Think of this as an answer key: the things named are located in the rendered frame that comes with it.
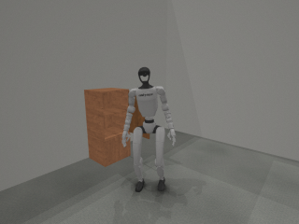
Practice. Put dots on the robot left upper arm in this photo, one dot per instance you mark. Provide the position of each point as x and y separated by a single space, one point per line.
160 90

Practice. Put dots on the cupboard door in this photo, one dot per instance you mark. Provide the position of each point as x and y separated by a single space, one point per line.
137 119

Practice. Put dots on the robot right hand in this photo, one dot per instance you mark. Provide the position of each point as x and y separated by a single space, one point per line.
124 135

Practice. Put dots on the robot left forearm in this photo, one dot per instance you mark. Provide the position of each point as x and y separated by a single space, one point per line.
169 118

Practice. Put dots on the robot left hand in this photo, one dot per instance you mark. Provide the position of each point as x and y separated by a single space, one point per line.
173 134

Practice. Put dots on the right robot foot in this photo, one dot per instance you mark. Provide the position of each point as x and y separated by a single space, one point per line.
139 185

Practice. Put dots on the robot right upper arm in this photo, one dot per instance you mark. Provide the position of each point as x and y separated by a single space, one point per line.
131 100

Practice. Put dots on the robot right forearm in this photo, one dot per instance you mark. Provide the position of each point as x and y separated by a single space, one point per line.
127 121

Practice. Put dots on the robot left shin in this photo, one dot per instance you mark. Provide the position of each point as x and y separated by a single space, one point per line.
160 171

